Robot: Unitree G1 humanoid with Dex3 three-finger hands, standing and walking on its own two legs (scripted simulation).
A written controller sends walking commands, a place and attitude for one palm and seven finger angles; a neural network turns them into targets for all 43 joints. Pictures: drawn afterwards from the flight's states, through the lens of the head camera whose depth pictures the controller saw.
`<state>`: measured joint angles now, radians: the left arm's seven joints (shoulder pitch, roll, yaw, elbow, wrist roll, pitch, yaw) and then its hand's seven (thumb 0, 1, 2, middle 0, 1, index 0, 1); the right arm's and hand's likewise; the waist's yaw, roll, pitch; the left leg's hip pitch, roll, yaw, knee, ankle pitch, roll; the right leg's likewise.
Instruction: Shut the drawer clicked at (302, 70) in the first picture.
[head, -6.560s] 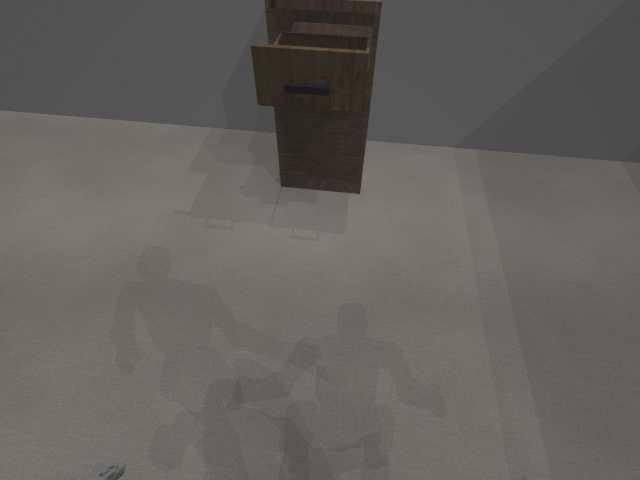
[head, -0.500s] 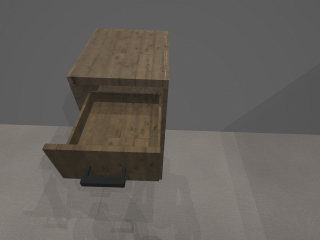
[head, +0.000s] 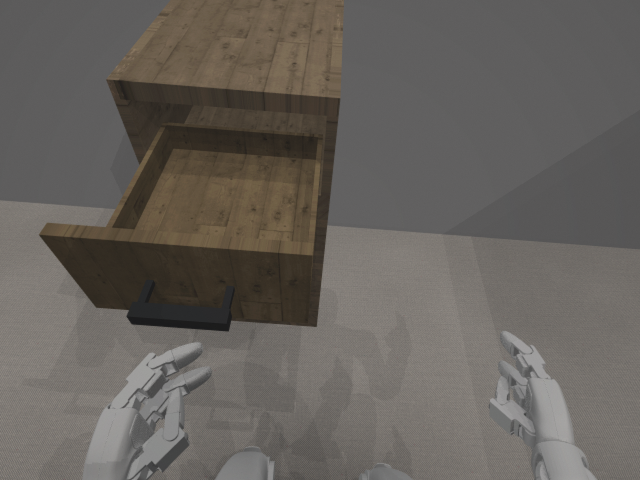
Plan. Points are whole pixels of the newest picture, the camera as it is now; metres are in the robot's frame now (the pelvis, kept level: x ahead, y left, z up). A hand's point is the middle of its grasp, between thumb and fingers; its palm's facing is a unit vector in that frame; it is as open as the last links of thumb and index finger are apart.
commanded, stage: raise the hand and make a fist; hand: left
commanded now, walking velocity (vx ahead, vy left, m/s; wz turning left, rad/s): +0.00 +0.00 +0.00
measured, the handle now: (185, 303) +0.34 +0.21 +0.00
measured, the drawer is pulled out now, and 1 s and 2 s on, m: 0.30 0.30 0.30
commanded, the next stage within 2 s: bring the fist close to the handle in 1.48 s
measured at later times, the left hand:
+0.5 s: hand (154, 417) +0.18 +0.18 +0.06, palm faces +0.07 -1.00 -0.06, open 3.6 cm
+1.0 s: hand (148, 427) +0.16 +0.17 +0.09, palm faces +0.05 -1.00 -0.04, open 3.2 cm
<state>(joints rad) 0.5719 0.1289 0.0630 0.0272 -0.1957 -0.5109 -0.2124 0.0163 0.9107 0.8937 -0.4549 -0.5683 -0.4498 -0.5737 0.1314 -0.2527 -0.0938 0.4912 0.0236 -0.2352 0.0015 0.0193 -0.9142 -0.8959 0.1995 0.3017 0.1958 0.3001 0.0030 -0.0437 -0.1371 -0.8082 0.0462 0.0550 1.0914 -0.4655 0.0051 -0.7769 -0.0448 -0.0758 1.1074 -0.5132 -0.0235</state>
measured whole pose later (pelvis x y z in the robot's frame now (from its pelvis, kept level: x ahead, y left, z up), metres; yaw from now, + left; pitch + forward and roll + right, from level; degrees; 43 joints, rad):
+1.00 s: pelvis +0.02 +0.01 +0.01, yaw +2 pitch +11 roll -2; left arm 0.76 0.19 0.05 -0.36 -0.22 -0.34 -0.18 0.02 0.90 0.90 -1.38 -1.57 -1.37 -1.57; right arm 0.20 -0.17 0.02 0.43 0.04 -0.16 -0.03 0.02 -0.91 -0.90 0.21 0.30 0.20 0.30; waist 0.03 0.04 -0.15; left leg -0.79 0.04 0.01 1.09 -0.49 0.02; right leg -0.71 -0.04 -0.12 1.04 -0.51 -0.01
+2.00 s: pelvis +0.02 +0.00 -0.01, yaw +1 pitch +14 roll -2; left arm 0.65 0.19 0.09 -0.22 -0.23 -0.41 -0.20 0.02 0.90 0.90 -1.40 -1.60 -1.40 -1.60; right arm 0.21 -0.20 -0.02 0.48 0.03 -0.15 -0.04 0.02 -0.91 -0.90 0.20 0.30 0.20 0.30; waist 0.00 0.03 -0.15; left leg -0.88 0.05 0.00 1.15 -0.51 0.00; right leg -0.81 -0.03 -0.12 1.12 -0.55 -0.03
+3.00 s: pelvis +0.01 +0.01 -0.04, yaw +0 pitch +21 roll -3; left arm 0.42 0.20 0.08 -0.07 -0.21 -0.45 -0.15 0.02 0.90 0.90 -1.40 -1.60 -1.40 -1.60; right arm 0.19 -0.22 0.00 0.48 0.01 -0.09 -0.03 0.02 -0.91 -0.90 0.20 0.30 0.20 0.30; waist -0.02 0.03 -0.18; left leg -1.13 0.05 0.00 1.32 -0.56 0.01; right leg -1.05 -0.04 -0.12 1.29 -0.60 -0.02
